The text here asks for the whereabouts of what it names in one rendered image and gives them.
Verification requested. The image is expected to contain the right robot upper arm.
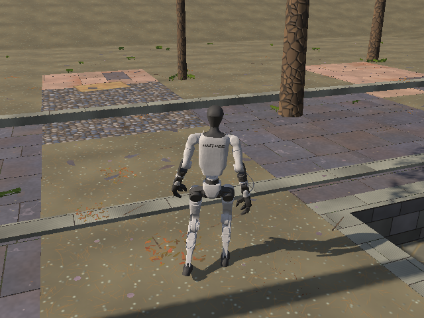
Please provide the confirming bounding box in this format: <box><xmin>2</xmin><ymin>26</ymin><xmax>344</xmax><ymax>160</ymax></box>
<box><xmin>228</xmin><ymin>134</ymin><xmax>244</xmax><ymax>173</ymax></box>

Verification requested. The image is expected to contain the robot left hand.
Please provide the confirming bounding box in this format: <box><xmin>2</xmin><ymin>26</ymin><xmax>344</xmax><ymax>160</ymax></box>
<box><xmin>172</xmin><ymin>183</ymin><xmax>187</xmax><ymax>198</ymax></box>

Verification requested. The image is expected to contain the robot right hand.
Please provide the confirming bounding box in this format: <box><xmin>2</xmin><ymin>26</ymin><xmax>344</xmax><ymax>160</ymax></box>
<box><xmin>236</xmin><ymin>196</ymin><xmax>252</xmax><ymax>215</ymax></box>

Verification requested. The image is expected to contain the robot right forearm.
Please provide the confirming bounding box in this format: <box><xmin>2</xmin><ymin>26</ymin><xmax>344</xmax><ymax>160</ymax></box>
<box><xmin>237</xmin><ymin>163</ymin><xmax>250</xmax><ymax>197</ymax></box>

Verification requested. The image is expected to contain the robot head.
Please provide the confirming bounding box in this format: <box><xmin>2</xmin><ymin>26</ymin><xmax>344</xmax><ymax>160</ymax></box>
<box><xmin>203</xmin><ymin>105</ymin><xmax>226</xmax><ymax>138</ymax></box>

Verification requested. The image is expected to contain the humanoid robot torso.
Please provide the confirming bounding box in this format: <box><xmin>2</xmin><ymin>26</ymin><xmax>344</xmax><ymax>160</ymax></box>
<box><xmin>198</xmin><ymin>131</ymin><xmax>229</xmax><ymax>199</ymax></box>

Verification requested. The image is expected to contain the robot left forearm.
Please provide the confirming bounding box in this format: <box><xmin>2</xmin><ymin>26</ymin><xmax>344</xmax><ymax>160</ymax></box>
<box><xmin>174</xmin><ymin>159</ymin><xmax>187</xmax><ymax>186</ymax></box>

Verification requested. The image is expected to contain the left robot upper arm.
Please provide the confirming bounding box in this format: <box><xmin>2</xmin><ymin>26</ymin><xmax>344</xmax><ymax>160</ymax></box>
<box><xmin>181</xmin><ymin>133</ymin><xmax>201</xmax><ymax>170</ymax></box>

